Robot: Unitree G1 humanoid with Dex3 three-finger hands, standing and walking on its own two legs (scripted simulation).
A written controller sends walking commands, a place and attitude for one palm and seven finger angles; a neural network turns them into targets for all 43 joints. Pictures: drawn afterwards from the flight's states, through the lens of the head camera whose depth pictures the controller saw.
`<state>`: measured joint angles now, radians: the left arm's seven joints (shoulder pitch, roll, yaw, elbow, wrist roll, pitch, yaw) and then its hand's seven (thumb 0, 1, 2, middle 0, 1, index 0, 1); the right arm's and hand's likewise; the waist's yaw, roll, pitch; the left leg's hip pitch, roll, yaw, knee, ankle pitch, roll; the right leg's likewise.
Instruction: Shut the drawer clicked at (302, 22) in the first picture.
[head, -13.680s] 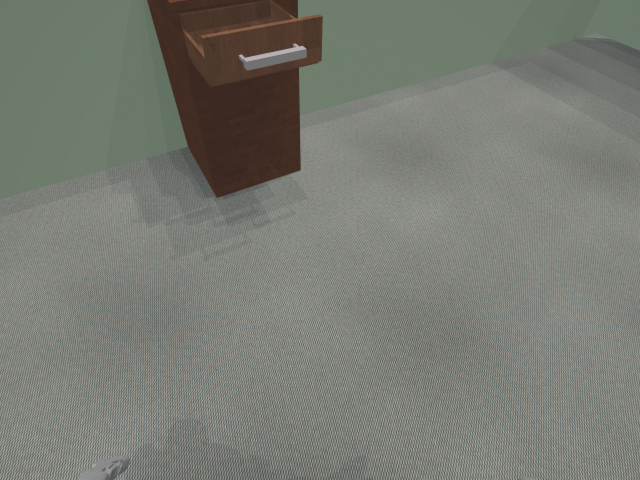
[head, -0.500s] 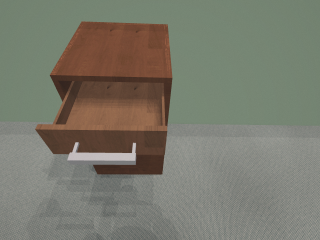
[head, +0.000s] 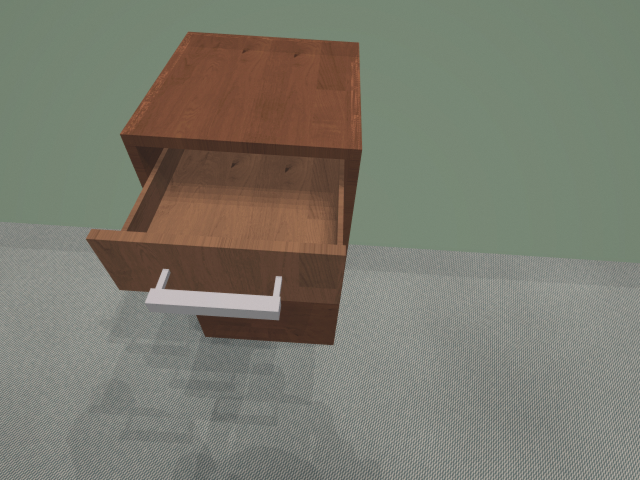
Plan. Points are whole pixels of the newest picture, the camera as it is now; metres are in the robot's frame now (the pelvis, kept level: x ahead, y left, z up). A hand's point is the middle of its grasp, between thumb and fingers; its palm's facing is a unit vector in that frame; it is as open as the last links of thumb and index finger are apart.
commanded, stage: come to a stop and stand still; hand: left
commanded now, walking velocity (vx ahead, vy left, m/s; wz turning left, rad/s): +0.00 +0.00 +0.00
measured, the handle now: (218, 291) +0.38 +0.19 -0.05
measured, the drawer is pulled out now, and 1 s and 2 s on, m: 0.22 0.22 0.22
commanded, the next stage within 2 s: look again from close up in 1.20 s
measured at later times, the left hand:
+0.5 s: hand out of the picture +0.02 +0.18 -0.15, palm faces +0.00 -0.97 -0.25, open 7.4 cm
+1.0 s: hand out of the picture +0.08 +0.13 -0.15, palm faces +0.01 -0.97 -0.25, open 7.3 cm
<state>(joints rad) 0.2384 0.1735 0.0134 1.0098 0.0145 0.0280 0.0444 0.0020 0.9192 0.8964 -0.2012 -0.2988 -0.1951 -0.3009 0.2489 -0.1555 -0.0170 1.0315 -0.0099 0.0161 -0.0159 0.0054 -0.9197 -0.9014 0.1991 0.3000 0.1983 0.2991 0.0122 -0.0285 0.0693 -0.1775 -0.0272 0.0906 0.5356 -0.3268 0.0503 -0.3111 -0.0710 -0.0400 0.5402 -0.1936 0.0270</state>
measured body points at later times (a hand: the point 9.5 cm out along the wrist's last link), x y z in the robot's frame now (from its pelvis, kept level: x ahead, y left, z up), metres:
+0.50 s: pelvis +0.02 -0.01 +0.01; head +0.04 -0.04 +0.45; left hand +0.03 +0.23 -0.13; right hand +0.04 -0.24 -0.16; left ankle -0.02 +0.08 -0.73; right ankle +0.06 -0.14 -0.73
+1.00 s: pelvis +0.04 -0.05 +0.01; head +0.06 -0.08 +0.46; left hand +0.08 +0.18 -0.14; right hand +0.04 -0.27 -0.16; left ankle -0.02 +0.08 -0.73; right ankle +0.06 -0.14 -0.73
